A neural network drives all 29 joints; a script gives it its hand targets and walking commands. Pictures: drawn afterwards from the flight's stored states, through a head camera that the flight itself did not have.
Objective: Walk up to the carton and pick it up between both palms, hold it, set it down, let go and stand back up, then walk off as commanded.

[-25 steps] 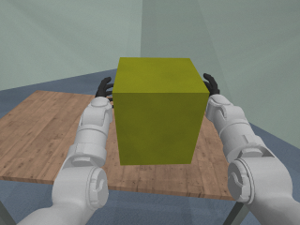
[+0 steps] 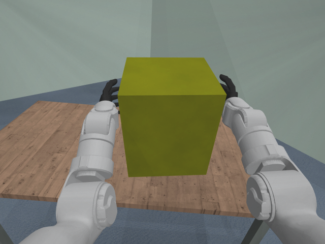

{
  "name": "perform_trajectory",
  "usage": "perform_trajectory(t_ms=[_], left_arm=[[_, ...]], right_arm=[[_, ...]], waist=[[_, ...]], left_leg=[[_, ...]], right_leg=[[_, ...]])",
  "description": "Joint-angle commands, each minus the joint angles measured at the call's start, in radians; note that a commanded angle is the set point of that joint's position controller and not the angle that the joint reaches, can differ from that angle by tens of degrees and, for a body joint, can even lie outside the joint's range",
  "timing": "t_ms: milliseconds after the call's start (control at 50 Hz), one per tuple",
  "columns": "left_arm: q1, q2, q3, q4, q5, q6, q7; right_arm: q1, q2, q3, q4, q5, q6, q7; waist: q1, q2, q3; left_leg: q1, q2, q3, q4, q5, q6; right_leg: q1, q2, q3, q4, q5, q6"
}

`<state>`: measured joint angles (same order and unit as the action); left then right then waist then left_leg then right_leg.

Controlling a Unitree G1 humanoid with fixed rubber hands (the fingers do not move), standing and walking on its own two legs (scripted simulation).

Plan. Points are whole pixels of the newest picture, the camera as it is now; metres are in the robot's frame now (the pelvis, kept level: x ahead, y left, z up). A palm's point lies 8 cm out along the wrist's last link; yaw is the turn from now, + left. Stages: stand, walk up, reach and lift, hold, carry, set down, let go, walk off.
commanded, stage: hold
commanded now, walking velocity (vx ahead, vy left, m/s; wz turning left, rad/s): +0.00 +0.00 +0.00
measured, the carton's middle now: (166, 116) +0.40 +0.03 +0.19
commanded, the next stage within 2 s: none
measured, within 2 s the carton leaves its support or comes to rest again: neither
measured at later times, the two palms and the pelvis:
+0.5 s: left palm (106, 106) +0.36 +0.18 +0.24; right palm (231, 103) +0.37 -0.12 +0.26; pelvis -0.01 +0.00 +0.00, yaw +0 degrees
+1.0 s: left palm (106, 103) +0.36 +0.18 +0.24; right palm (230, 100) +0.37 -0.12 +0.26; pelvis +0.00 +0.00 +0.00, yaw +0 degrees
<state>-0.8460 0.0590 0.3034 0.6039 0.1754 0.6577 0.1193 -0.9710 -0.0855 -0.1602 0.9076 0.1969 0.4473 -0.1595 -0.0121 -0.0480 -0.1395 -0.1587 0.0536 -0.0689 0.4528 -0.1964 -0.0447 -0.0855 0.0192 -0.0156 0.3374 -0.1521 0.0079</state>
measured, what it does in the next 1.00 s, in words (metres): stands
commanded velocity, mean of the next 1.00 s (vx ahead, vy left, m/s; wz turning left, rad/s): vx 0.00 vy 0.00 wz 0.00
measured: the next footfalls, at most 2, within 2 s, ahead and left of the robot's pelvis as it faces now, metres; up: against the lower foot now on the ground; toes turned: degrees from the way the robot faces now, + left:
none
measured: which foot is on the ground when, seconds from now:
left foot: down 0.00-1.00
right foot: down 0.00-1.00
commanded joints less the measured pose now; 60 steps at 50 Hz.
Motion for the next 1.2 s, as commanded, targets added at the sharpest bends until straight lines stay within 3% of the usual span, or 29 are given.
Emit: perform_trajectory(t_ms=[0, 60, 200, 240, 260, 320, 360, 380, 420, 440, 500, 520, 580, 600, 620, 640, 700, 720, 760, 820, 860, 960, 1000, 1040, 1060, 1080, 1120, 1140, 1180], left_arm=[[-0.894, -0.679, -0.498, -0.431, -0.202, -0.071, -0.244], [-0.935, -0.682, -0.503, -0.471, -0.212, -0.066, -0.236], [-0.884, -0.646, -0.425, -0.389, -0.159, -0.040, -0.248], [-0.924, -0.669, -0.456, -0.365, -0.183, -0.041, -0.251], [-0.941, -0.681, -0.479, -0.419, -0.205, -0.053, -0.245], [-0.951, -0.686, -0.481, -0.394, -0.199, -0.053, -0.235], [-0.956, -0.670, -0.465, -0.379, -0.193, -0.053, -0.233], [-0.948, -0.672, -0.459, -0.363, -0.187, -0.050, -0.238], [-0.927, -0.651, -0.411, -0.292, -0.165, -0.047, -0.250], [-0.956, -0.679, -0.436, -0.324, -0.184, -0.051, -0.247], [-0.958, -0.678, -0.448, -0.361, -0.192, -0.055, -0.244], [-0.969, -0.650, -0.423, -0.333, -0.168, -0.053, -0.243], [-0.936, -0.652, -0.435, -0.338, -0.186, -0.053, -0.252], [-0.906, -0.661, -0.433, -0.359, -0.185, -0.052, -0.250], [-0.915, -0.663, -0.444, -0.374, -0.180, -0.049, -0.249], [-0.895, -0.649, -0.423, -0.321, -0.171, -0.045, -0.252], [-0.906, -0.661, -0.454, -0.429, -0.186, -0.047, -0.251], [-0.907, -0.639, -0.430, -0.406, -0.176, -0.045, -0.249], [-0.896, -0.656, -0.454, -0.429, -0.194, -0.043, -0.249], [-0.916, -0.671, -0.479, -0.427, -0.207, -0.042, -0.241], [-0.926, -0.675, -0.494, -0.484, -0.212, -0.041, -0.239], [-0.847, -0.634, -0.450, -0.413, -0.184, -0.024, -0.252], [-0.880, -0.650, -0.467, -0.434, -0.190, -0.027, -0.257], [-0.883, -0.659, -0.474, -0.474, -0.195, -0.029, -0.253], [-0.865, -0.649, -0.448, -0.428, -0.178, -0.023, -0.255], [-0.856, -0.648, -0.456, -0.424, -0.178, -0.020, -0.259], [-0.893, -0.653, -0.449, -0.427, -0.180, -0.024, -0.253], [-0.880, -0.661, -0.481, -0.465, -0.200, -0.028, -0.249], [-0.873, -0.653, -0.451, -0.447, -0.188, -0.027, -0.249]], right_arm=[[-0.714, 0.587, 0.295, -0.383, 0.162, -0.014, 0.078], [-0.713, 0.597, 0.289, -0.378, 0.171, 0.002, 0.083], [-0.720, 0.589, 0.275, -0.322, 0.153, 0.024, 0.095], [-0.781, 0.587, 0.263, -0.348, 0.140, 0.014, 0.098], [-0.776, 0.619, 0.284, -0.381, 0.144, 0.007, 0.099], [-0.772, 0.608, 0.269, -0.342, 0.133, 0.013, 0.105], [-0.788, 0.617, 0.267, -0.334, 0.129, 0.008, 0.109], [-0.761, 0.591, 0.248, -0.313, 0.128, 0.014, 0.108], [-0.783, 0.610, 0.255, -0.301, 0.106, 0.011, 0.112], [-0.820, 0.620, 0.247, -0.348, 0.111, -0.001, 0.115], [-0.785, 0.619, 0.255, -0.311, 0.120, 0.004, 0.118], [-0.791, 0.622, 0.250, -0.284, 0.112, 0.011, 0.121], [-0.782, 0.628, 0.260, -0.326, 0.118, 0.004, 0.109], [-0.768, 0.628, 0.275, -0.342, 0.137, 0.006, 0.105], [-0.772, 0.619, 0.273, -0.357, 0.138, 0.006, 0.105], [-0.790, 0.618, 0.267, -0.353, 0.135, 0.008, 0.104], [-0.746, 0.608, 0.294, -0.392, 0.165, 0.013, 0.093], [-0.728, 0.597, 0.280, -0.341, 0.163, 0.024, 0.091], [-0.764, 0.606, 0.312, -0.431, 0.170, 0.019, 0.087], [-0.764, 0.600, 0.302, -0.427, 0.175, 0.025, 0.086], [-0.751, 0.619, 0.317, -0.438, 0.184, 0.028, 0.082], [-0.715, 0.604, 0.310, -0.401, 0.174, 0.047, 0.076], [-0.709, 0.598, 0.289, -0.380, 0.166, 0.048, 0.076], [-0.720, 0.609, 0.300, -0.436, 0.175, 0.046, 0.074], [-0.739, 0.602, 0.304, -0.428, 0.170, 0.048, 0.072], [-0.727, 0.589, 0.306, -0.419, 0.178, 0.049, 0.070], [-0.755, 0.605, 0.310, -0.426, 0.186, 0.049, 0.078], [-0.745, 0.621, 0.323, -0.452, 0.185, 0.040, 0.076], [-0.732, 0.621, 0.317, -0.429, 0.183, 0.050, 0.078]], waist=[[-0.187, 0.166, -0.386], [-0.181, 0.183, -0.397], [-0.148, 0.134, -0.305], [-0.168, 0.143, -0.313], [-0.162, 0.140, -0.375], [-0.170, 0.156, -0.341], [-0.152, 0.142, -0.353], [-0.167, 0.160, -0.313], [-0.142, 0.110, -0.277], [-0.151, 0.125, -0.321], [-0.154, 0.138, -0.345], [-0.138, 0.131, -0.287], [-0.156, 0.118, -0.332], [-0.146, 0.107, -0.338], [-0.150, 0.138, -0.347], [-0.149, 0.115, -0.313], [-0.160, 0.135, -0.387], [-0.154, 0.145, -0.348], [-0.158, 0.110, -0.395], [-0.165, 0.141, -0.390], [-0.160, 0.161, -0.441], [-0.163, 0.115, -0.356], [-0.181, 0.147, -0.346], [-0.174, 0.152, -0.392], [-0.154, 0.127, -0.366], [-0.173, 0.145, -0.351], [-0.154, 0.141, -0.373], [-0.163, 0.156, -0.432], [-0.156, 0.122, -0.387]], left_leg=[[0.073, -0.109, 0.038, -0.134, 0.193, -0.036], [0.062, -0.106, 0.030, -0.143, 0.163, -0.040], [0.022, -0.100, 0.043, -0.178, 0.064, -0.016], [0.002, -0.102, 0.041, -0.180, 0.018, -0.014], [0.012, -0.104, 0.037, -0.168, 0.051, -0.013], [0.007, -0.100, 0.032, -0.176, 0.027, -0.021], [-0.005, -0.102, 0.040, -0.184, 0.005, -0.009], [-0.012, -0.099, 0.038, -0.190, -0.012, -0.016], [-0.037, -0.098, 0.040, -0.199, -0.057, 0.005], [-0.036, -0.098, 0.042, -0.198, -0.064, 0.001], [-0.008, -0.096, 0.037, -0.189, -0.020, -0.006], [-0.027, -0.098, 0.047, -0.199, -0.056, 0.001], [-0.006, -0.107, 0.044, -0.186, 0.006, 0.000], [0.013, -0.101, 0.039, -0.178, 0.047, -0.003], [0.016, -0.103, 0.041, -0.172, 0.051, -0.010], [-0.012, -0.106, 0.044, -0.178, 0.011, -0.001], [0.048, -0.103, 0.037, -0.159, 0.114, -0.014], [0.035, -0.108, 0.043, -0.160, 0.100, -0.018], [0.043, -0.109, 0.042, -0.144, 0.128, -0.012], [0.051, -0.110, 0.040, -0.150, 0.105, -0.020], [0.059, -0.108, 0.037, -0.134, 0.165, -0.028], [0.032, -0.106, 0.039, -0.158, 0.095, -0.014], [0.037, -0.103, 0.036, -0.160, 0.107, -0.021], [0.051, -0.108, 0.038, -0.149, 0.147, -0.026], [0.039, -0.106, 0.042, -0.149, 0.128, -0.021], [0.041, -0.106, 0.040, -0.149, 0.144, -0.023], [0.039, -0.107, 0.037, -0.154, 0.111, -0.018], [0.060, -0.109, 0.039, -0.142, 0.151, -0.021], [0.046, -0.110, 0.037, -0.150, 0.130, -0.015]], right_leg=[[0.217, 0.030, 0.007, -0.050, 0.260, 0.024], [0.208, 0.032, 0.003, -0.045, 0.225, 0.020], [0.178, 0.028, 0.009, -0.067, 0.118, 0.023], [0.150, 0.026, 0.010, -0.070, 0.077, 0.018], [0.165, 0.029, 0.002, -0.052, 0.113, 0.020], [0.144, 0.034, 0.000, -0.061, 0.090, 0.013], [0.148, 0.026, 0.003, -0.064, 0.064, 0.018], [0.135, 0.025, 0.002, -0.067, 0.052, 0.013], [0.130, 0.026, 0.003, -0.072, -0.001, 0.014], [0.130, 0.021, 0.007, -0.067, 0.003, 0.015], [0.137, 0.027, 0.004, -0.059, 0.034, 0.015], [0.110, 0.023, 0.004, -0.065, -0.009, 0.018], [0.150, 0.019, 0.005, -0.065, 0.065, 0.023], [0.165, 0.028, 0.003, -0.057, 0.106, 0.022], [0.181, 0.026, 0.009, -0.059, 0.120, 0.016], [0.163, 0.026, 0.008, -0.068, 0.079, 0.022], [0.203, 0.027, 0.011, -0.049, 0.188, 0.023], [0.192, 0.023, 0.011, -0.054, 0.166, 0.025], [0.209, 0.029, 0.010, -0.047, 0.199, 0.030], [0.192, 0.031, 0.009, -0.054, 0.167, 0.029], [0.218, 0.029, 0.014, -0.033, 0.238, 0.025], [0.207, 0.027, 0.016, -0.055, 0.180, 0.035], [0.188, 0.027, 0.011, -0.052, 0.174, 0.026], [0.213, 0.026, 0.012, -0.041, 0.226, 0.027], [0.205, 0.029, 0.011, -0.048, 0.198, 0.032], [0.204, 0.029, 0.010, -0.053, 0.204, 0.030], [0.186, 0.030, 0.005, -0.050, 0.158, 0.030], [0.211, 0.027, 0.015, -0.045, 0.225, 0.028], [0.206, 0.032, 0.016, -0.052, 0.197, 0.031]])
